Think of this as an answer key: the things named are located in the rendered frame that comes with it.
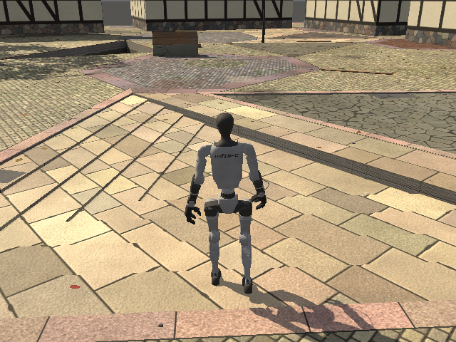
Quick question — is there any right robot forearm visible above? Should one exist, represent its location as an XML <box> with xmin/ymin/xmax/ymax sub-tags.
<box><xmin>252</xmin><ymin>170</ymin><xmax>265</xmax><ymax>197</ymax></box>

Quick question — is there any robot left upper arm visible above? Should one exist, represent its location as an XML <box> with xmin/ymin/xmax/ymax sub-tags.
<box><xmin>194</xmin><ymin>145</ymin><xmax>211</xmax><ymax>185</ymax></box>

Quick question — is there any robot right upper arm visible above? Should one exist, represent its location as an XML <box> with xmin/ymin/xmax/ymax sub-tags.
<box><xmin>241</xmin><ymin>142</ymin><xmax>260</xmax><ymax>181</ymax></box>

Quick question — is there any left robot shin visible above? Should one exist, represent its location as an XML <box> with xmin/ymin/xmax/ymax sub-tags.
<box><xmin>209</xmin><ymin>232</ymin><xmax>219</xmax><ymax>276</ymax></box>

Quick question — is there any right robot shin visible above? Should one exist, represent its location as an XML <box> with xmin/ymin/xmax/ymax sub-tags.
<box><xmin>241</xmin><ymin>234</ymin><xmax>252</xmax><ymax>284</ymax></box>

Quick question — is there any robot shin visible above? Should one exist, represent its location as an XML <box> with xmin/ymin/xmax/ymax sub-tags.
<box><xmin>241</xmin><ymin>234</ymin><xmax>252</xmax><ymax>284</ymax></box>
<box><xmin>209</xmin><ymin>232</ymin><xmax>219</xmax><ymax>276</ymax></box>

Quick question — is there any left robot forearm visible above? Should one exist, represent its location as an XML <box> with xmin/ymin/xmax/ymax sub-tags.
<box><xmin>187</xmin><ymin>174</ymin><xmax>201</xmax><ymax>207</ymax></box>

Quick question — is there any right robot hand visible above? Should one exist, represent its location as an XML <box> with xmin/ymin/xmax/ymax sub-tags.
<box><xmin>250</xmin><ymin>195</ymin><xmax>266</xmax><ymax>209</ymax></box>

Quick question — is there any left robot hand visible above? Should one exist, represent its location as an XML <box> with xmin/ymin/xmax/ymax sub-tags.
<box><xmin>185</xmin><ymin>205</ymin><xmax>201</xmax><ymax>224</ymax></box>

